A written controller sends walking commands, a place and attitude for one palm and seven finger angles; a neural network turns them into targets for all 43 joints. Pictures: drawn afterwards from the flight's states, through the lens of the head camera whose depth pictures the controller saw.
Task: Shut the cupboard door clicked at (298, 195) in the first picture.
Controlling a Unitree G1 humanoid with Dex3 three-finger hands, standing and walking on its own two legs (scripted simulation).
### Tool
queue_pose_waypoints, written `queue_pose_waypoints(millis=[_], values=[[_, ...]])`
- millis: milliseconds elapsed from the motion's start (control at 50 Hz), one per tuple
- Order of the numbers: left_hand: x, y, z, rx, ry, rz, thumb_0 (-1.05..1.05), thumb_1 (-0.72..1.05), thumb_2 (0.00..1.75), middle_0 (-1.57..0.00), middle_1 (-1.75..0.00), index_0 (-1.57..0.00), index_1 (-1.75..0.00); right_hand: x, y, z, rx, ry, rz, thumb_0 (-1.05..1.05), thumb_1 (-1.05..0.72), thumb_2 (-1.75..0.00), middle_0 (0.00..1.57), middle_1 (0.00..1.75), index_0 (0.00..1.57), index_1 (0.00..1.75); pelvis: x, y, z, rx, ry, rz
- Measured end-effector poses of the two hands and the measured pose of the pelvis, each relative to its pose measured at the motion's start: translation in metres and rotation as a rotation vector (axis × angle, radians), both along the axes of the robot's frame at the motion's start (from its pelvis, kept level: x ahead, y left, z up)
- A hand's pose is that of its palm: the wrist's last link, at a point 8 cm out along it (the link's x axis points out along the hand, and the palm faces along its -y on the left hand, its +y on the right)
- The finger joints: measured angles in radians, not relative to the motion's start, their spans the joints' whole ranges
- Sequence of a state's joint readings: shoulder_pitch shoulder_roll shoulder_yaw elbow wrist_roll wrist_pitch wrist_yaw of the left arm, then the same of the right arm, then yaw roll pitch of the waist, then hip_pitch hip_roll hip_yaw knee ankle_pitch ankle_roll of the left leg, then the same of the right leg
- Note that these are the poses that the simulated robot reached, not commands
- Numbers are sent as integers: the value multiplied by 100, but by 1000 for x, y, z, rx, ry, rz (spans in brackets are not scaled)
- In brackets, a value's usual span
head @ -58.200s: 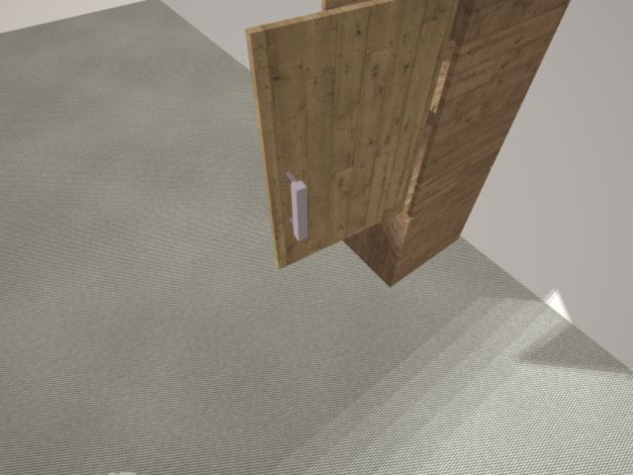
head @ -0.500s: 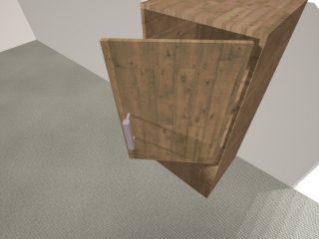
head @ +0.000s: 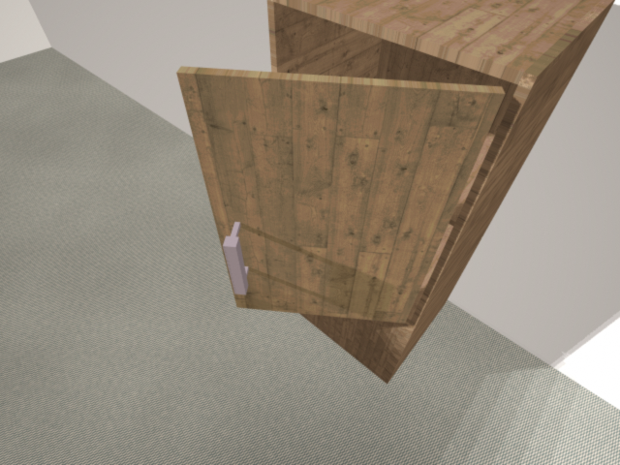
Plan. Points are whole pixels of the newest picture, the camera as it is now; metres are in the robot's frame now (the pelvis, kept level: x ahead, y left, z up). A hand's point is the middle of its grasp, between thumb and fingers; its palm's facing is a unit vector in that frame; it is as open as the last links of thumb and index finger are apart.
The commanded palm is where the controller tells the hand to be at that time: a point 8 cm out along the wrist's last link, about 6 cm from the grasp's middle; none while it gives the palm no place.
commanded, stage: come to a stop and stand still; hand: left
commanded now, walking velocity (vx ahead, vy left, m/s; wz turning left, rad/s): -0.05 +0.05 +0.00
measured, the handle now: (239, 258) +0.49 +0.17 -0.11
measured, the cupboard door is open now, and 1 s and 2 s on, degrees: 36 36 36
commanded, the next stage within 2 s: look again from close up in 1.32 s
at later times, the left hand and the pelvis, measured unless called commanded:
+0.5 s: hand out of the picture +0.04 +0.18 -0.18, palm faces +0.03 -0.98 -0.20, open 7.3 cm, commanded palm none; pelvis +0.03 +0.01 +0.00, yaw +0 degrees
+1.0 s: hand out of the picture -0.03 +0.20 -0.18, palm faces +0.02 -0.98 -0.18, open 7.4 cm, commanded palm none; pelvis -0.03 +0.03 +0.00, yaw +1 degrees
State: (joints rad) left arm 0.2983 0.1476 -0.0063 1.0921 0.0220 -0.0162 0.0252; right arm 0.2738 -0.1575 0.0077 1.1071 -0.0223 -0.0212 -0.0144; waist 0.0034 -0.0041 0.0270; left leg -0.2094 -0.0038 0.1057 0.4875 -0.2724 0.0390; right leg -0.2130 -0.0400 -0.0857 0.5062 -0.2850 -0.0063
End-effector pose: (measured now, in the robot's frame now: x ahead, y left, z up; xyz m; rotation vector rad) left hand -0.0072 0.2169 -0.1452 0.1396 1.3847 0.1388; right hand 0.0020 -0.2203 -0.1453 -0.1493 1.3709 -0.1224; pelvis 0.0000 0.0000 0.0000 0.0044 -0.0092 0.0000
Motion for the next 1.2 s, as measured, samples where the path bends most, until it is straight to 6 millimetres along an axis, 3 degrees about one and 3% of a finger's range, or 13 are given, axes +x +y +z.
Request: queue_pose_waypoints(millis=[300, 480, 620, 840, 1020, 1200], values=[[26, -1, -3, -3, 34, 19, 0, 91, 90, -20, -30, -20, -30, 23, 9, -1, -13, 46, -12, 2, -93, -90, 20, 30, 20, 30, 33, 4, 0, -1, 8, 3], [41, 9, 0, 21, 1, 15, 0, 91, 90, -20, -30, -20, -30, 31, 7, 0, -21, 28, -12, 2, -93, -90, 20, 30, 20, 30, 35, 6, 1, 1, -2, 3], [40, 12, 2, 37, -20, 2, 0, 91, 90, -20, -30, -20, -30, 30, 5, 1, -20, 17, -9, 2, -93, -90, 20, 30, 20, 30, 28, 7, 2, -7, 2, 6], [10, 23, -4, 19, -63, -9, 0, 91, 90, -20, -30, -20, -30, 21, 10, 3, -42, -107, -2, 1, -92, -90, 20, 30, 20, 30, -9, 20, -4, -14, -43, 8], [-34, 29, -2, 5, -35, 3, 0, 91, 90, -20, -30, -20, -30, -14, 20, 6, -25, -86, 4, 1, -93, -90, 20, 30, 20, 30, -34, 28, -1, -12, -36, 13], [-81, 28, -2, -7, 53, 46, 0, 91, 90, -20, -30, -20, -30, -49, 29, 5, -13, 0, 1, 1, -91, -90, 20, 30, 20, 30, -44, 31, 0, -14, -20, 29]])
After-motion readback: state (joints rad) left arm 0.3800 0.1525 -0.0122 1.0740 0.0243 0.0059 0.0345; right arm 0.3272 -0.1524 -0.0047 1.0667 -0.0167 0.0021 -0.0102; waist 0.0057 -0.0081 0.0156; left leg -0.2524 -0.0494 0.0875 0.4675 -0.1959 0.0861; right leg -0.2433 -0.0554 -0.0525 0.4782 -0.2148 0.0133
